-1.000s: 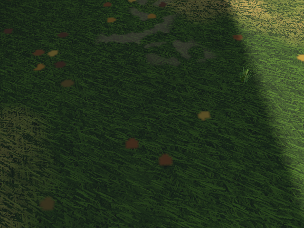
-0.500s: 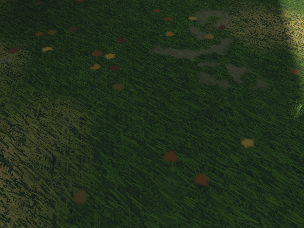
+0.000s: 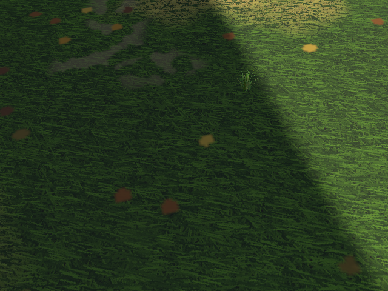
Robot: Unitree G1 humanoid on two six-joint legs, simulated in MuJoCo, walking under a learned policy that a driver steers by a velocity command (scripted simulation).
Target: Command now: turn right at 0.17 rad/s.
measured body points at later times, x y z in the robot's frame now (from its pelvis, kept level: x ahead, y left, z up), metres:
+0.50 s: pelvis +0.08 +0.02 +0.00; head +0.10 +0.03 +0.45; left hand +0.11 +0.33 -0.10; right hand +0.29 -0.22 -0.10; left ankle +0.03 +0.13 -0.69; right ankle +0.07 -0.09 -0.74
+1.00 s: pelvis +0.36 +0.25 -0.01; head +0.38 +0.27 +0.44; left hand +0.24 +0.49 -0.15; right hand +0.57 +0.07 -0.13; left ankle +0.32 +0.32 -0.74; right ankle +0.34 +0.07 -0.63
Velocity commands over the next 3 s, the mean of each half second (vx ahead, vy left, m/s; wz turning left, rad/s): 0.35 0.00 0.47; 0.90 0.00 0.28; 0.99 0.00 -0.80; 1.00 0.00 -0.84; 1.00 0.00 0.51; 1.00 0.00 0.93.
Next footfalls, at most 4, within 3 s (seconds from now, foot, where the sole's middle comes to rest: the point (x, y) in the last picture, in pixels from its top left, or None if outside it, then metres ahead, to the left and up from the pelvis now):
0.14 left None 0.07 0.12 -0.78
0.42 right None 0.11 -0.08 -0.78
0.84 left None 0.35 0.34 -0.78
1.30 right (112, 198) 0.80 0.40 -0.78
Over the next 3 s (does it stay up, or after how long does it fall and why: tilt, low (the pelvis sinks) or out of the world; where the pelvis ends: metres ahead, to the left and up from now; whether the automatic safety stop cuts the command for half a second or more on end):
stays up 2.13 0.28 -0.02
